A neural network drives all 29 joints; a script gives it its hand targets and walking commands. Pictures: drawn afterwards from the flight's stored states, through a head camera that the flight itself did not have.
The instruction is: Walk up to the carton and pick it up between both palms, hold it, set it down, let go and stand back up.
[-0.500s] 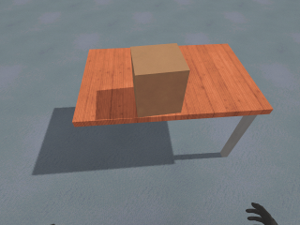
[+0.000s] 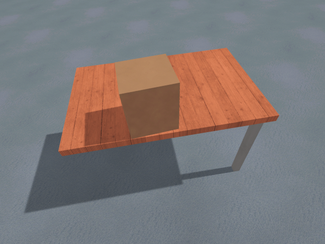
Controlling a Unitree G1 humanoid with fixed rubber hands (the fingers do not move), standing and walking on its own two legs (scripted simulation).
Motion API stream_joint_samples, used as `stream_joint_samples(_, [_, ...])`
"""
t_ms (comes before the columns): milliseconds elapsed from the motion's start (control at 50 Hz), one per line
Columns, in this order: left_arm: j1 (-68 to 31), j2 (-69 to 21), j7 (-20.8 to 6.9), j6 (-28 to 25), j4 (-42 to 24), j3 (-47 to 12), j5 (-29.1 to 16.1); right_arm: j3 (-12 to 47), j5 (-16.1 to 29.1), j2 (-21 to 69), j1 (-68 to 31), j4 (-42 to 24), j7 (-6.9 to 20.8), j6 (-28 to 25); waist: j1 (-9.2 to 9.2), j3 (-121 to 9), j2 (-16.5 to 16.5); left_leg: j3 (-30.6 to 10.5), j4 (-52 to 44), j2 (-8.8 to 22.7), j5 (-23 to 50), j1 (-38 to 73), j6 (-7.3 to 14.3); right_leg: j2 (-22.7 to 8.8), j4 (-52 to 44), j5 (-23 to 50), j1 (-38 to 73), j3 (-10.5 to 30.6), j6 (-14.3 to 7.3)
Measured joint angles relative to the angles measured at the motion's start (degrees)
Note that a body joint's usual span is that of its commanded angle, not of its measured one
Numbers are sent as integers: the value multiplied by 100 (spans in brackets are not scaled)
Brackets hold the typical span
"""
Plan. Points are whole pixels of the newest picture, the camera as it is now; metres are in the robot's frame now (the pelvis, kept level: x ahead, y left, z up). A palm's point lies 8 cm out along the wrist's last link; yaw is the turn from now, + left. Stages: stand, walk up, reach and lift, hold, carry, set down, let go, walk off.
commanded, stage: walk up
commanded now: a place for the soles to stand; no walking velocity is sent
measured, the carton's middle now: (148, 97) +0.67 +0.06 -0.07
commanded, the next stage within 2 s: none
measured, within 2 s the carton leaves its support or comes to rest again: neither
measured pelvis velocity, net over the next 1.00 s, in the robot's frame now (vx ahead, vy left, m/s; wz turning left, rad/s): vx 0.26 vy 0.03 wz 0.05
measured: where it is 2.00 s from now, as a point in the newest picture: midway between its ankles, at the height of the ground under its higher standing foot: outside the picture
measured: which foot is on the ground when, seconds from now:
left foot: down 0.00-0.02, up 0.04-0.46, down 0.48-1.00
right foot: down 0.00-0.54, up 0.56-0.94, down 0.96-1.00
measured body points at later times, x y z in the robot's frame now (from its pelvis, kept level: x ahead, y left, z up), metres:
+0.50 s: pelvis +0.17 +0.00 -0.02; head +0.20 +0.02 +0.43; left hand +0.18 +0.32 -0.14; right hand +0.32 -0.30 -0.12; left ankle +0.27 +0.10 -0.74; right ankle +0.03 -0.11 -0.73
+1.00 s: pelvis +0.26 +0.03 -0.02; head +0.32 +0.00 +0.42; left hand +0.31 +0.36 -0.11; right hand +0.40 -0.27 -0.15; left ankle +0.26 +0.10 -0.73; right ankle +0.30 -0.08 -0.74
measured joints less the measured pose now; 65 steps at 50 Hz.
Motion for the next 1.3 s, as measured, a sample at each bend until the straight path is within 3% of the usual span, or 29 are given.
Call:
stream_joint_samples(40, [67, 10, 9, -102, -110, 98, 9, -52, 39, -111, 135, -41, 13, 108, -32, 55, 157, -163, 637, 101, -540, -253, 113, 102, -83, 607, 35, -143, -3])
stream_joint_samples(80, [165, -29, 60, -185, -214, 163, 51, -39, 46, -126, 229, -61, 13, 205, 49, 65, 188, -590, 1866, -203, -1030, -776, 227, 139, -137, 443, 125, -138, -9])
stream_joint_samples(120, [300, -65, 121, -200, -318, 179, 30, 6, 73, -113, 291, -77, 24, 192, 182, 90, 176, -783, 2801, -480, -935, -1230, 324, 145, -457, 424, 381, -74, -92])
stream_joint_samples(160, [445, -88, 187, -233, -381, 167, -49, 29, 106, -120, 359, -150, 28, 130, 225, 136, 236, -875, 3107, -532, -555, -1540, 296, 169, -844, 542, 730, -109, -60])
stream_joint_samples(240, [670, -122, 261, -295, -498, 164, -160, 36, 137, -122, 372, -308, 34, 114, 231, 235, 396, -1060, 2906, -409, 140, -1988, 168, 312, -1213, 477, 1234, -249, -76])
stream_joint_samples(300, [719, -157, 289, -265, -629, 171, -176, 67, 109, -42, 202, -434, 72, 147, 205, 399, 404, -1009, 2235, -311, 382, -2111, 119, 381, -1258, 311, 1499, -324, -95])
stream_joint_samples(400, [682, -149, 286, -253, -902, 110, -137, 125, 56, 166, -103, -622, 179, 146, 275, 523, 230, -477, 1125, -205, 779, -2009, 240, 404, -1032, -162, 1770, -440, -54])
stream_joint_samples(480, [710, -132, 352, -262, -1000, 36, -133, 113, 44, 271, -344, -801, 235, 154, 330, 471, 35, -234, 909, -309, 835, -1723, 416, 354, -716, -666, 1922, -482, 71])
stream_joint_samples(520, [609, -115, 391, -196, -954, 34, -157, 118, 24, 374, -499, -921, 210, 90, 327, 615, -303, -56, 942, -556, 706, -1534, 463, 13, 61, -527, 1733, -444, 85])
stream_joint_samples(540, [542, -172, 404, -159, -952, 8, -192, 135, 17, 348, -515, -1052, 185, 34, 276, 667, -301, -56, 948, -606, 627, -1476, 497, 11, 885, -317, 1413, -326, 104])
stream_joint_samples(580, [383, -314, 432, -122, -954, -96, -208, 138, 119, 239, -454, -1265, 111, -29, 157, 737, -60, -209, 923, -562, 517, -1335, 591, 329, 2553, -720, 700, -24, 116])
stream_joint_samples(620, [356, -368, 403, -132, -1036, -133, -213, 122, 203, 208, -346, -1337, 47, 9, 102, 696, 63, -258, 662, -519, 530, -1078, 618, 451, 3353, -754, 106, 146, 62])
stream_joint_samples(780, [234, -23, 433, -124, -1128, -13, -194, 254, 148, 269, 95, -1538, -113, 72, 57, 765, -91, -125, 156, -675, 482, -575, 638, 172, 2089, -23, -1002, 534, 127])
stream_joint_samples(900, [335, -4, 588, 43, -1149, 40, -213, 247, 148, 255, 117, -1716, -106, 380, 4, 742, 111, -46, 821, -621, -9, -843, 605, 175, 1342, 73, -901, 116, 96])
stream_joint_samples(960, [402, -41, 596, 39, -1223, 46, -142, 227, 190, 181, 61, -1775, -121, 493, 67, 664, 240, 22, 1396, -606, -367, -1096, 574, 221, 606, 435, -423, -60, 8])
stream_joint_samples(980, [377, -99, 599, 28, -1226, 49, -102, 202, 229, 141, -13, -1743, -131, 509, 109, 686, 372, -3, 1629, -530, -499, -1179, 545, 290, 466, 221, -323, -93, 3])
stream_joint_samples(1020, [317, -200, 583, -2, -1281, 17, -75, 167, 282, 123, -232, -1657, -169, 567, 138, 777, 538, -433, 2450, -616, -818, -1445, 375, 370, 616, 145, -377, -122, 29])
stream_joint_samples(1080, [202, -283, 565, -6, -1384, -70, -95, 157, 285, 164, -427, -1566, -212, 611, 218, 789, 435, -1059, 3598, -1003, -1542, -1749, 272, 226, 638, 254, -444, -22, 49])
stream_joint_samples(1120, [65, -344, 570, 15, -1483, -93, -94, 154, 270, 161, -448, -1545, -221, 559, 217, 786, 352, -1260, 3959, -1031, -1570, -1840, 210, 115, 515, 350, -446, -32, 42])
stream_joint_samples(1200, [-193, -358, 532, 74, -1715, -110, -29, 191, 237, 174, -382, -1478, -248, 406, 197, 752, 76, -1136, 3341, -723, -1437, -1646, 90, -70, 487, 462, -614, -49, 62])
stream_joint_samples(1280, [-359, -279, 459, 202, -1902, -108, 7, 213, 218, 115, -214, -1292, -309, 205, 145, 669, -103, -679, 1644, -386, -602, -1070, 84, -150, 833, 384, -909, -151, 150])
stream_joint_samples(1300, [-411, -203, 439, 241, -1884, -88, -13, 201, 197, 166, -196, -1200, -336, 137, 127, 703, -274, -587, 1415, -451, -671, -948, 77, -249, 1018, 315, -983, -105, 193])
